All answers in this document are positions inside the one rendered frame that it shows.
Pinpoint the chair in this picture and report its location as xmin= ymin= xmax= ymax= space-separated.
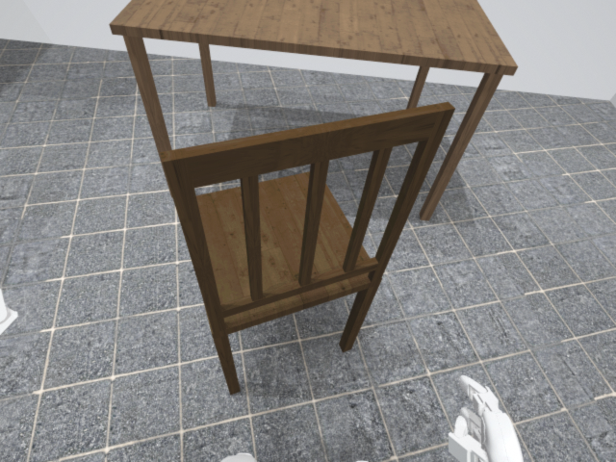
xmin=160 ymin=102 xmax=455 ymax=396

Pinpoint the table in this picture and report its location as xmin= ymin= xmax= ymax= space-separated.
xmin=109 ymin=0 xmax=518 ymax=221

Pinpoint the robot right hand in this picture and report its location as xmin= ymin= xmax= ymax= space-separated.
xmin=449 ymin=375 xmax=524 ymax=462

